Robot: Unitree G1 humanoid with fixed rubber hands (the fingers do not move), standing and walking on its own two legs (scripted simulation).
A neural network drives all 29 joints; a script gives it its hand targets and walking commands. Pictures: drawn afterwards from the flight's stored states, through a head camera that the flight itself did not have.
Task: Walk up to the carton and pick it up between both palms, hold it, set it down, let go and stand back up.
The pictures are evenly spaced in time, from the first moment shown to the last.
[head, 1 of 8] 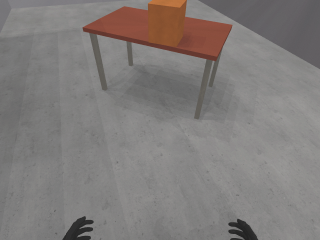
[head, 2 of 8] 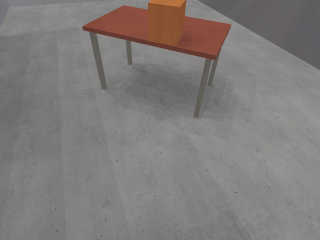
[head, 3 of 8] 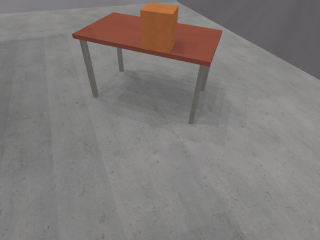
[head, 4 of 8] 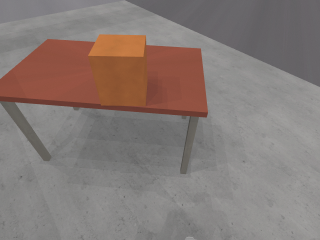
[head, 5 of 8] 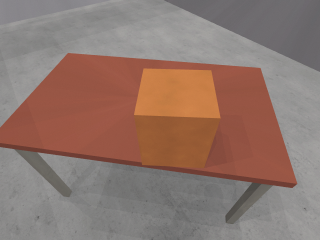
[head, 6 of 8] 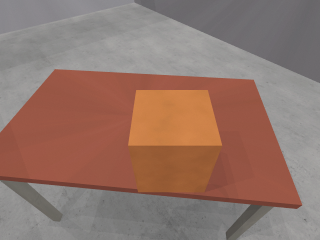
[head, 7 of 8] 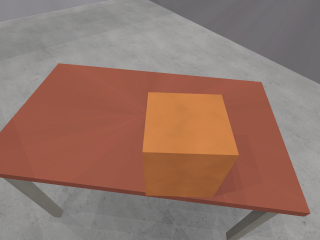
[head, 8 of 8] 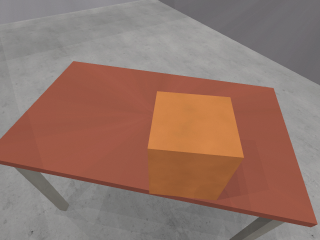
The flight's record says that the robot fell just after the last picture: no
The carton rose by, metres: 0.00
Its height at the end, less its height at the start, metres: +0.00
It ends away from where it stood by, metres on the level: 0.00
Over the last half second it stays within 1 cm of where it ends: yes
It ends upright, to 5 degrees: yes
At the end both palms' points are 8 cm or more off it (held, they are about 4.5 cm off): yes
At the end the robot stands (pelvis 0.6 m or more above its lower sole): yes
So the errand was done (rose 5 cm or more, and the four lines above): no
